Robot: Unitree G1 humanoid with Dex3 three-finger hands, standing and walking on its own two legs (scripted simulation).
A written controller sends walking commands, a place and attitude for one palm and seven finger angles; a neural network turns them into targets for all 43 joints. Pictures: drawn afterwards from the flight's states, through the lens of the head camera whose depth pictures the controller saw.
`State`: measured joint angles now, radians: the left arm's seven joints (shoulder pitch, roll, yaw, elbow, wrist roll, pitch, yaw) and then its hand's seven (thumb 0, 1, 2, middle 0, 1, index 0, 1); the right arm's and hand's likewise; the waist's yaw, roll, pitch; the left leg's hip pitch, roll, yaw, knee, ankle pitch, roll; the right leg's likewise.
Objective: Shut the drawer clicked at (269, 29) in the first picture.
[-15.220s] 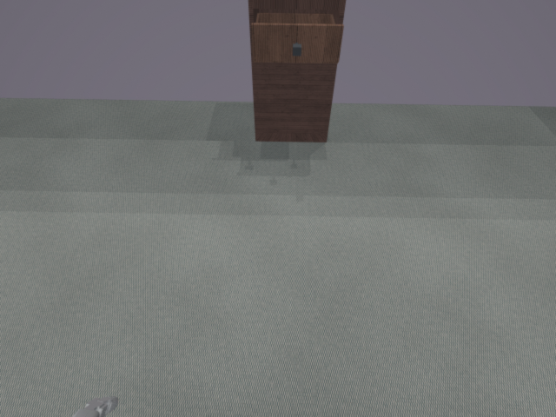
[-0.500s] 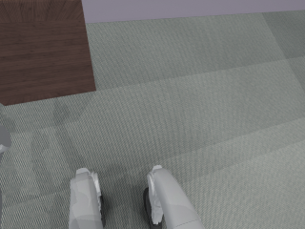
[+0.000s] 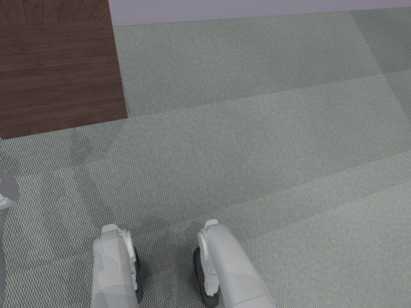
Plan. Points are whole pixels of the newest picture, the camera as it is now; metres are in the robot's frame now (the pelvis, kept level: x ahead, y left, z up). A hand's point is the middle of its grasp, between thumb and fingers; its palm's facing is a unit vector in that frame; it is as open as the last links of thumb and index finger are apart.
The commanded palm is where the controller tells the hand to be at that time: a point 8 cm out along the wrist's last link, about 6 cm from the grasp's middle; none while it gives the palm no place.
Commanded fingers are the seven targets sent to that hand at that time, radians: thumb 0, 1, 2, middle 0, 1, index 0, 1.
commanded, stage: pull the fist back off the drawer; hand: left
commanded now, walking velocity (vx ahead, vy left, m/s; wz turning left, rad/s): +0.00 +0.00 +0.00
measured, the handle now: out of the picture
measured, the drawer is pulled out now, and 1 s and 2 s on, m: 0.00 0.00 0.00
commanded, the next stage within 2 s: draw the hand back to the body in 0.26 s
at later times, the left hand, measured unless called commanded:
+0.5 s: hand out of the picture +0.54 +0.27 +0.10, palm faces +0.17 -0.98 -0.05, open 3.3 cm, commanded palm +0.50 +0.29 +0.12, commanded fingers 0.00 0.90 0.90 -1.40 -1.60 -1.40 -1.60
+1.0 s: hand out of the picture +0.36 +0.26 +0.20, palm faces +0.27 -0.94 -0.21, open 3.3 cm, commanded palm +0.32 +0.31 +0.24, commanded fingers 0.00 0.90 0.90 -1.40 -1.60 -1.40 -1.60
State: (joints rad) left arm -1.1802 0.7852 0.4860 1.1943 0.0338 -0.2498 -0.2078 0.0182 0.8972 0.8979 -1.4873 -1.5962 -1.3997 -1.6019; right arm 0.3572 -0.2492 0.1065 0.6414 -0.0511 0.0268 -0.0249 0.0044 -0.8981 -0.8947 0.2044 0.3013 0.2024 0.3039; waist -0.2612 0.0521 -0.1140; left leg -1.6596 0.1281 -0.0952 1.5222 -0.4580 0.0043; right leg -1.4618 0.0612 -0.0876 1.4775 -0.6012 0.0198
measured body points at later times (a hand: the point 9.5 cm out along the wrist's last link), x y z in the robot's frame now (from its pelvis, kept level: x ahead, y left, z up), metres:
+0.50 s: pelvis +0.04 +0.00 +0.04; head +0.22 +0.05 +0.45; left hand +0.52 +0.33 +0.10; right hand +0.09 -0.27 -0.07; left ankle +0.09 +0.13 -0.55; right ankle +0.04 -0.14 -0.55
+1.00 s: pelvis +0.06 +0.00 +0.15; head +0.10 +0.00 +0.59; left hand +0.34 +0.31 +0.22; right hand +0.25 -0.23 +0.06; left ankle +0.09 +0.13 -0.55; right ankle +0.04 -0.14 -0.55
